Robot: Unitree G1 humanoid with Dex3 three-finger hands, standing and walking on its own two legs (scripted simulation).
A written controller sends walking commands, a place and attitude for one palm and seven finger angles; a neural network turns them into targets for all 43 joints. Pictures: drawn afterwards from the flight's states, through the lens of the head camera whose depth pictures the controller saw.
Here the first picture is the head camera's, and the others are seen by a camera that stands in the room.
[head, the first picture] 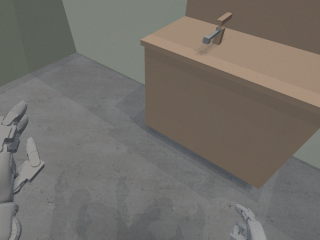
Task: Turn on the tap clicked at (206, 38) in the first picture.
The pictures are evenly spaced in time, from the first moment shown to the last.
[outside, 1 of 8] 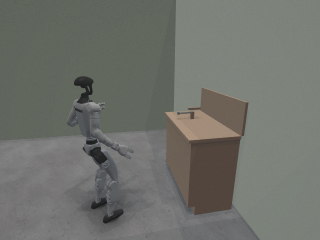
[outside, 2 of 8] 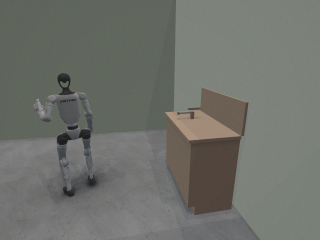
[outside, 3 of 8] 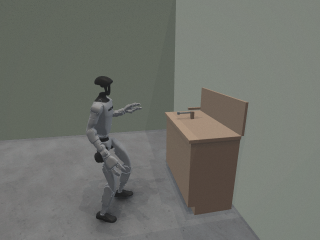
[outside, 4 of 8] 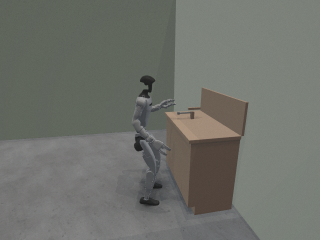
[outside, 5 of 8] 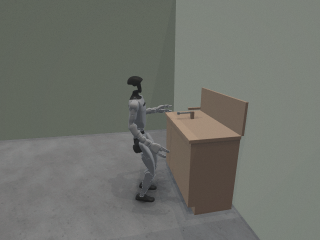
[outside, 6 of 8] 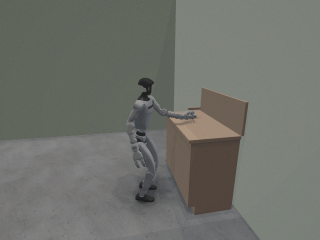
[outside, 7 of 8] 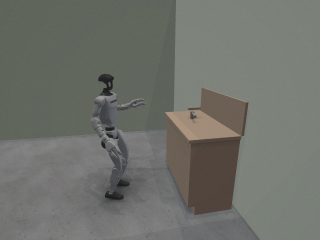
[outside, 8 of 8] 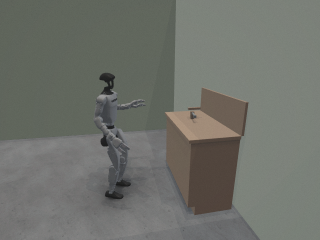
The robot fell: no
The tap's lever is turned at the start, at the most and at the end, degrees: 0 79 79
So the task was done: yes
